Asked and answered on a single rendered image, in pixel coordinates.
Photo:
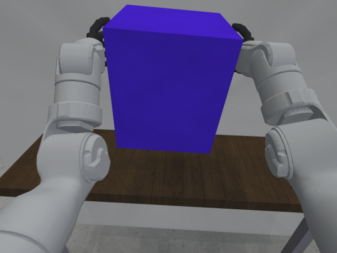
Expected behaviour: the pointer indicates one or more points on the robot right upper arm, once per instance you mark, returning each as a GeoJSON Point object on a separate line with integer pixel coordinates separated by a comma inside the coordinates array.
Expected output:
{"type": "Point", "coordinates": [305, 153]}

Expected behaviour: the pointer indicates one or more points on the left robot forearm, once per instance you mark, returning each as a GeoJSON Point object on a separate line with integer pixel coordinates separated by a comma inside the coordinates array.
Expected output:
{"type": "Point", "coordinates": [76, 107]}

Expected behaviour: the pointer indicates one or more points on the table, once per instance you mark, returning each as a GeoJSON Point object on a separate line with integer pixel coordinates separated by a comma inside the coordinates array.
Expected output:
{"type": "Point", "coordinates": [235, 175]}

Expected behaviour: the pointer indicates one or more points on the right robot forearm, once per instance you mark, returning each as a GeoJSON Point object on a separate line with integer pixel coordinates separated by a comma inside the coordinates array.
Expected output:
{"type": "Point", "coordinates": [282, 89]}

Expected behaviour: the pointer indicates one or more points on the robot left upper arm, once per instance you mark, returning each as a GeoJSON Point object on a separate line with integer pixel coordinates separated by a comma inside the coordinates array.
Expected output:
{"type": "Point", "coordinates": [42, 220]}

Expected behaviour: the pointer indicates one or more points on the robot left hand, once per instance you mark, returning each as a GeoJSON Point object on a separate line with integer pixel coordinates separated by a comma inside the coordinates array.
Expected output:
{"type": "Point", "coordinates": [99, 23]}

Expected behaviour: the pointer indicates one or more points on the carton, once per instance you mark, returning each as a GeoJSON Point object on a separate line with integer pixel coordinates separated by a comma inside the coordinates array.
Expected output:
{"type": "Point", "coordinates": [169, 72]}

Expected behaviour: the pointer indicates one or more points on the robot right hand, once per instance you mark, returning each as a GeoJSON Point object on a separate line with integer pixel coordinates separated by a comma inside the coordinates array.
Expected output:
{"type": "Point", "coordinates": [244, 32]}

